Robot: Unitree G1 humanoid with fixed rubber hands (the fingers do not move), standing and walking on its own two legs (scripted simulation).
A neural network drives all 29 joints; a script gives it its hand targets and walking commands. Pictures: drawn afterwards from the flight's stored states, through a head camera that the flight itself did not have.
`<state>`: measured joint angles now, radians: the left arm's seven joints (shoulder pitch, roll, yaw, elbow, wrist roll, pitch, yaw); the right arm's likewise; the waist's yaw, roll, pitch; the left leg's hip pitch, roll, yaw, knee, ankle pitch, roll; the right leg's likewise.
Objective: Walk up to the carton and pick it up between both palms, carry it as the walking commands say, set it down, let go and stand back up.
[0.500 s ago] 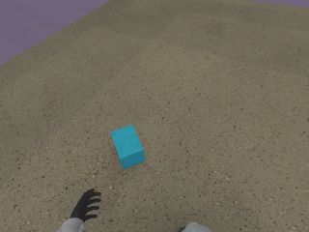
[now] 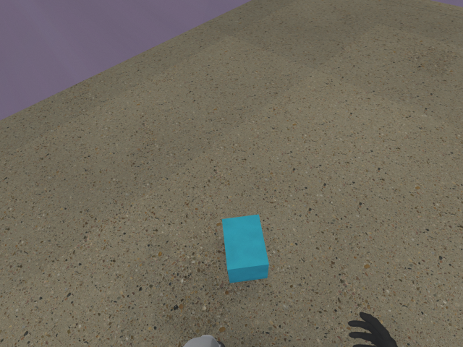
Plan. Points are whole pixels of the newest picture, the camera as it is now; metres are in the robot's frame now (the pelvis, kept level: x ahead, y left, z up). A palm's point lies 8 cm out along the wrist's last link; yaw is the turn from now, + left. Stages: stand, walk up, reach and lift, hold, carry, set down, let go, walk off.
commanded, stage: walk up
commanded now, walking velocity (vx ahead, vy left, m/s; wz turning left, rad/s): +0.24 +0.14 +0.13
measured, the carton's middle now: (244, 248) +0.60 +0.07 -0.70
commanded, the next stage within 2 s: none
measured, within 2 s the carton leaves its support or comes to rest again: neither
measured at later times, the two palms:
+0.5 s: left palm (134, 301) +0.21 +0.26 -0.13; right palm out of the picture +0.09 -0.21 -0.15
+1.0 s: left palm out of the picture +0.12 +0.27 -0.15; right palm out of the picture +0.15 -0.22 -0.15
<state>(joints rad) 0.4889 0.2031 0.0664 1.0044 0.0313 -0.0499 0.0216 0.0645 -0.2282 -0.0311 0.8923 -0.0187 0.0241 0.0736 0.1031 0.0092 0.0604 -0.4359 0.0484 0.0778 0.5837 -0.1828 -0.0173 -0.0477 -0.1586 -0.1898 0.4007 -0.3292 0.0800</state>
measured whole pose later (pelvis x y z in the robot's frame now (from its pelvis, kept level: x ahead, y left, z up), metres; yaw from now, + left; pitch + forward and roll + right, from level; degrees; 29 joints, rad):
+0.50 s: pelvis +0.11 +0.02 +0.00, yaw +0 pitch -1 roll +2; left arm 0.13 0.21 0.03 0.98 0.00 0.00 0.02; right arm 0.33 -0.17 -0.02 1.07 -0.02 -0.03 -0.03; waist -0.04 -0.03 0.05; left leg -0.17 0.00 0.10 0.46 -0.27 0.01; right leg -0.28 -0.05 -0.07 0.48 -0.16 -0.02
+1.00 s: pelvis +0.12 +0.01 -0.01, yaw +6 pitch -1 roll +0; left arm 0.23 0.22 0.04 1.07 0.01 0.02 0.05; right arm 0.27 -0.16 -0.03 1.08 -0.03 0.01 -0.03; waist -0.01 -0.01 0.03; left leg -0.23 0.00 -0.03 0.54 -0.30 -0.01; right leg -0.27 -0.05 -0.18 0.52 -0.24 -0.03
